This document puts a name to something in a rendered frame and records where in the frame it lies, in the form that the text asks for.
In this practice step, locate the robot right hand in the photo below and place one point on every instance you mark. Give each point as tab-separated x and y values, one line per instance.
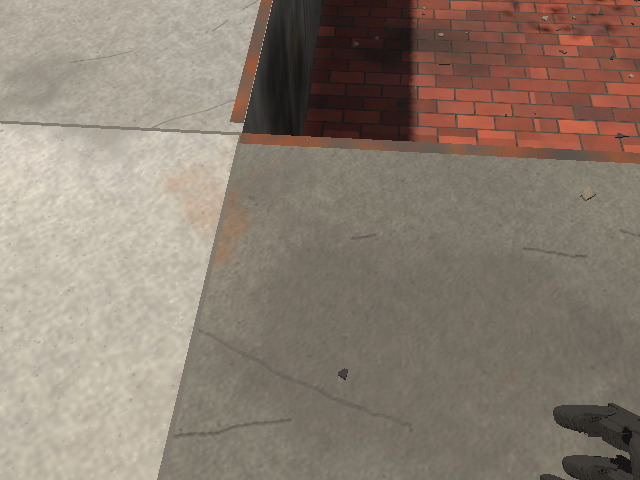
617	426

